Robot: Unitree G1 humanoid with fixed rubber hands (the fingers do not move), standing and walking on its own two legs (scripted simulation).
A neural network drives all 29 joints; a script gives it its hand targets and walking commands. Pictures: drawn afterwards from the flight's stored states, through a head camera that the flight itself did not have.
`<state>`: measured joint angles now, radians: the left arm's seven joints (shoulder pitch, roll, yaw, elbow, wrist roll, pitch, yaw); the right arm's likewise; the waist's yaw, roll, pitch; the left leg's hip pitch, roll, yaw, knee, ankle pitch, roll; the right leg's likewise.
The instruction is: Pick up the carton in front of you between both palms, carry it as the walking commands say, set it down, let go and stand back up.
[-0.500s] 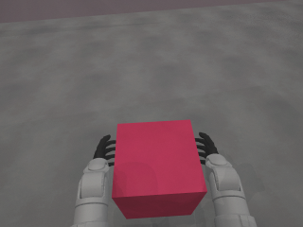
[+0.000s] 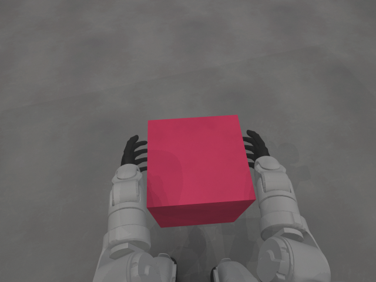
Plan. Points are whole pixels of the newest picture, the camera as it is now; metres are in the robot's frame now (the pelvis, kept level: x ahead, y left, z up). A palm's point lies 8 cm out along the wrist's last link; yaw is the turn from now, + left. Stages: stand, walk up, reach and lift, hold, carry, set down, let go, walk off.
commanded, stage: set down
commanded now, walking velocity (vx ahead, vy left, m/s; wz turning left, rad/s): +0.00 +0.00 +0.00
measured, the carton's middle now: (195, 176) +0.36 +0.01 -0.09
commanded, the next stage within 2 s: none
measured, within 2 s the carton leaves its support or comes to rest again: neither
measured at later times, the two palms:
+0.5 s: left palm (136, 184) +0.37 +0.18 -0.19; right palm (232, 170) +0.42 -0.11 -0.19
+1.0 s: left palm (136, 197) +0.38 +0.21 -0.35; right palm (214, 177) +0.46 -0.08 -0.35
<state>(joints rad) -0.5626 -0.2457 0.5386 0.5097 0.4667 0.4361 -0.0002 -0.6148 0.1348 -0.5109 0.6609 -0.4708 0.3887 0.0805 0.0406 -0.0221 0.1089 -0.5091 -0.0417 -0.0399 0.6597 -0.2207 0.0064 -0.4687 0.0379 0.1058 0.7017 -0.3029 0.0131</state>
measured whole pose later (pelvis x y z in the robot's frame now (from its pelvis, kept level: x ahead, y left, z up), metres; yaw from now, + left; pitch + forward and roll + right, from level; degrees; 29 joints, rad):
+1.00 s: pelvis -0.04 -0.02 -0.25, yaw -1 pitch +46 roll +0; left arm -0.88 -0.06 0.56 0.58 0.17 0.23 0.06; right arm -1.08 -0.06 -0.25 0.88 -0.15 0.21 -0.09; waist 0.13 -0.07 -0.13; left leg -2.03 -0.08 -0.09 1.68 -0.45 -0.07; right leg -1.99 0.16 0.08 1.73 -0.55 0.04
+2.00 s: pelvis -0.06 -0.03 -0.36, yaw +0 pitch +43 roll +4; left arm -1.17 0.05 0.61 0.79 0.14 0.20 0.04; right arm -1.49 -0.23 -0.04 1.20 -0.04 0.18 -0.12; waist 0.19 -0.08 0.19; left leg -2.29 -0.05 -0.05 2.04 -0.51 -0.09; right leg -2.28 0.19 0.05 2.12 -0.60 0.02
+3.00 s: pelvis -0.07 -0.02 -0.38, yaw +2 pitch +39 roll +2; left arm -1.23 0.26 0.35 1.01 -0.24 -0.01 0.09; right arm -1.46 -0.42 0.14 1.04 0.15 0.11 -0.09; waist 0.19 0.01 0.32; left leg -2.31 0.01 0.03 2.10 -0.46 0.00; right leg -2.27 0.07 0.03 2.20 -0.61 0.01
